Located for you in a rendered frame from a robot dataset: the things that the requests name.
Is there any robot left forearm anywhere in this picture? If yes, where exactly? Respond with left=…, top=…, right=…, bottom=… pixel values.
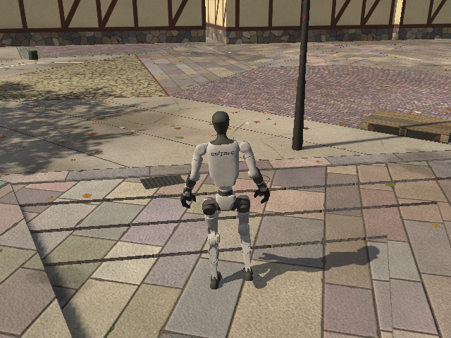
left=183, top=171, right=196, bottom=196

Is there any robot right upper arm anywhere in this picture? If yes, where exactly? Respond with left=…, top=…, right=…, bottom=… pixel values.
left=237, top=141, right=259, bottom=179

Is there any robot left hand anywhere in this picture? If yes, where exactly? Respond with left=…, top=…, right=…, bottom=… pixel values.
left=180, top=193, right=196, bottom=208

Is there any right robot thigh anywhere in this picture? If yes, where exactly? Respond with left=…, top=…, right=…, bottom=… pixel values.
left=235, top=195, right=250, bottom=236

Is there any left robot thigh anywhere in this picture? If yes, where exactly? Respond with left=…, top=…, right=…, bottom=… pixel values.
left=202, top=197, right=220, bottom=246

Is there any robot right forearm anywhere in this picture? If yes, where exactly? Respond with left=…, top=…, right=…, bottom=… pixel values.
left=253, top=168, right=267, bottom=192

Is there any robot thigh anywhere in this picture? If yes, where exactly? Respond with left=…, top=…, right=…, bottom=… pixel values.
left=202, top=197, right=220, bottom=246
left=235, top=195, right=250, bottom=236

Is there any robot right hand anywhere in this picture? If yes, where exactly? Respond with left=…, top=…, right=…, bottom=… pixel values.
left=254, top=188, right=270, bottom=204

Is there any robot left upper arm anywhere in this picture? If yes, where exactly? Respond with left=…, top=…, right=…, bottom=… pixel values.
left=189, top=142, right=208, bottom=182

